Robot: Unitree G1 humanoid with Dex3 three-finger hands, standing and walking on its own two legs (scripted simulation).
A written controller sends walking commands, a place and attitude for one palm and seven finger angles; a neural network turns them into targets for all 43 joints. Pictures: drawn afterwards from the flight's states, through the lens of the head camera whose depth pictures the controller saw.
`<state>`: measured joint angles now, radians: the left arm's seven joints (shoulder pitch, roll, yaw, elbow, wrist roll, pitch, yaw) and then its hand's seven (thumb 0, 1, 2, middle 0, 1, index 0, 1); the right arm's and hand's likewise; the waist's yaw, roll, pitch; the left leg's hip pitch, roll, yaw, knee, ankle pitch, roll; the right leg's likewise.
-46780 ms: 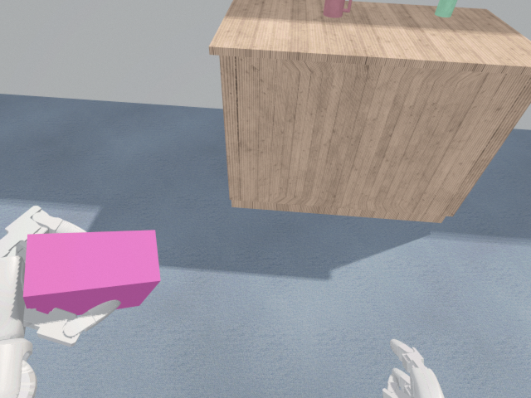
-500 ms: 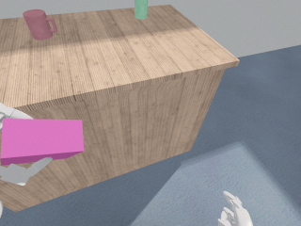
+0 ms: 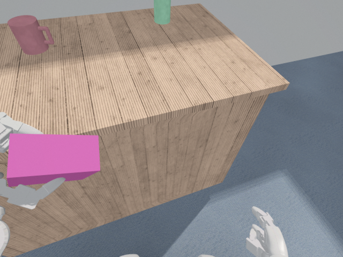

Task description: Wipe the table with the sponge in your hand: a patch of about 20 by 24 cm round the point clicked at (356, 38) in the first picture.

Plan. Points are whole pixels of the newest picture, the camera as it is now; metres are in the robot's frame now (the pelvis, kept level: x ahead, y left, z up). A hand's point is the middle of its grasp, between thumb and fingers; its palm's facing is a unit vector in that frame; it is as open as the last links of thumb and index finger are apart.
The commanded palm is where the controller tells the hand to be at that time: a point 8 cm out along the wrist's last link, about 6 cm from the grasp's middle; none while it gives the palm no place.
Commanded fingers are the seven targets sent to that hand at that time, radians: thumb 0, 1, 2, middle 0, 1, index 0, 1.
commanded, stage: take the last steps up to it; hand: left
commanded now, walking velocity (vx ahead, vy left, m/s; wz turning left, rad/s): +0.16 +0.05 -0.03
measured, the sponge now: (66, 160) +0.25 +0.21 +0.15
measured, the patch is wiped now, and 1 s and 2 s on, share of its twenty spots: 0.95 0.95 0.95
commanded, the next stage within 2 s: come to a stop and stand still in 0.02 s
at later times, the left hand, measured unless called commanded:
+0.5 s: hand (50, 134) +0.28 +0.24 +0.18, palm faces +0.40 -0.83 -0.39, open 10.3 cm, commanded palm +0.22 +0.27 +0.19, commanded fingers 0.00 0.10 1.30 -1.20 -1.60 -1.20 -1.60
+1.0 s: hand (46, 148) +0.27 +0.25 +0.15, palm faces +0.23 -0.89 -0.39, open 10.3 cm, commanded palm +0.21 +0.30 +0.19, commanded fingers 0.00 0.10 1.30 -1.20 -1.60 -1.20 -1.60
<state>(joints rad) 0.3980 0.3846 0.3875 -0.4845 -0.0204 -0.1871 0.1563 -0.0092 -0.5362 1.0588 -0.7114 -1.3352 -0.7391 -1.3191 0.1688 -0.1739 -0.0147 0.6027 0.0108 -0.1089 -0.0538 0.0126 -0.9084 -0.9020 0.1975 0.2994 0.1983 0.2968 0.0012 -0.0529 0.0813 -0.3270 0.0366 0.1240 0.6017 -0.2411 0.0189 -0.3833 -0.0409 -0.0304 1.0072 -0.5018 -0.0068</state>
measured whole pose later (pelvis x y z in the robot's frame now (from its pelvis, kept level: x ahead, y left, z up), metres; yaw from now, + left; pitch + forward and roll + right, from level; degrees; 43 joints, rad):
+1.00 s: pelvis +0.03 +0.03 +0.02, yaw -4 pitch -2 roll -2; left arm 0.47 0.37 0.30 -0.46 -0.02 -0.18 0.08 -0.01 -0.54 1.06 -0.71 -1.34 -0.74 -1.32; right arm 0.24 -0.21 0.00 0.55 0.01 -0.14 -0.04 0.01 -0.91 -0.90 0.20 0.30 0.20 0.30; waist 0.01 -0.03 0.07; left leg -0.28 0.02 0.10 0.47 -0.16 0.05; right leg -0.20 0.00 -0.01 0.44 -0.23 0.01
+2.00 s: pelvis +0.07 +0.03 +0.02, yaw -1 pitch -1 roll -2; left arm 0.45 0.37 0.34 -0.43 -0.04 -0.18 0.12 -0.01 -0.54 1.06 -0.71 -1.34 -0.74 -1.32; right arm 0.22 -0.21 0.01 0.58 0.00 -0.09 -0.05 0.01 -0.91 -0.90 0.20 0.30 0.20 0.30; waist 0.02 0.00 0.04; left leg -0.27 -0.01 0.04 0.47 -0.19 0.05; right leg -0.15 0.01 -0.01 0.39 -0.24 0.01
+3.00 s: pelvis +0.09 +0.00 +0.01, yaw +0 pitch -3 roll +1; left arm 0.40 0.32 0.35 -0.45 0.00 -0.21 0.11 -0.01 -0.59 1.04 -0.76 -1.31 -0.75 -1.31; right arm 0.21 -0.25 -0.01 0.68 0.00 -0.12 -0.03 0.01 -0.91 -0.90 0.20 0.30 0.20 0.30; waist 0.06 -0.01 0.09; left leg -0.50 0.02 0.03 1.10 -0.36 0.00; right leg -0.29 -0.02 -0.04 0.59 -0.25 -0.03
